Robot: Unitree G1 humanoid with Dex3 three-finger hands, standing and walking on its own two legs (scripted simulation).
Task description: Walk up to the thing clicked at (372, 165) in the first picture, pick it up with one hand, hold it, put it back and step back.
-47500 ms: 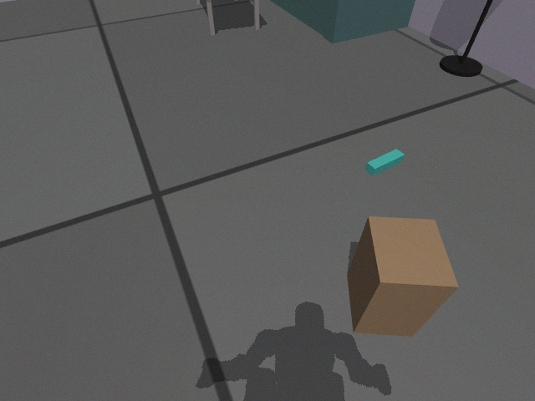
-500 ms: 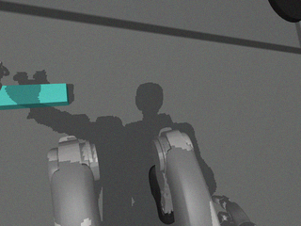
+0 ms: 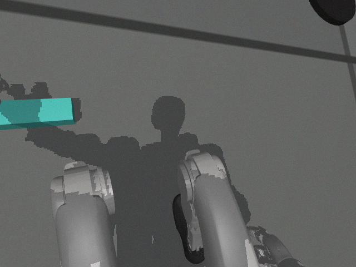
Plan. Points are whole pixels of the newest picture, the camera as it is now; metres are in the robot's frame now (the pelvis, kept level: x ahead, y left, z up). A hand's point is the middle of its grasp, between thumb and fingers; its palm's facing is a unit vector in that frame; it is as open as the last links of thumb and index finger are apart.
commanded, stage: rise first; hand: left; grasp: from above
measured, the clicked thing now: (25, 114) +0.45 +0.34 -0.29
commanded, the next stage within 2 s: approach in 1.06 s
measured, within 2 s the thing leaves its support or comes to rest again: neither
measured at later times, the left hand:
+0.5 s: hand out of the picture +0.41 +0.38 -0.18, palm faces -0.43 -0.11 -0.90, open 14.1 cm
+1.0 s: hand out of the picture +0.41 +0.38 -0.17, palm faces -0.44 -0.10 -0.89, open 14.2 cm
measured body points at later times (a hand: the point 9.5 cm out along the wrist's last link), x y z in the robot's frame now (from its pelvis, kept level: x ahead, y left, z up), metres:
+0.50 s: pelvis +0.00 +0.00 +0.00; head +0.23 +0.12 +0.37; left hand +0.43 +0.38 -0.12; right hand +0.09 -0.26 -0.09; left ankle +0.08 +0.14 -0.28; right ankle +0.10 -0.13 -0.28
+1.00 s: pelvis -0.01 +0.00 +0.00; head +0.22 +0.12 +0.37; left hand +0.43 +0.38 -0.12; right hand +0.09 -0.26 -0.09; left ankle +0.08 +0.14 -0.28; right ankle +0.10 -0.13 -0.28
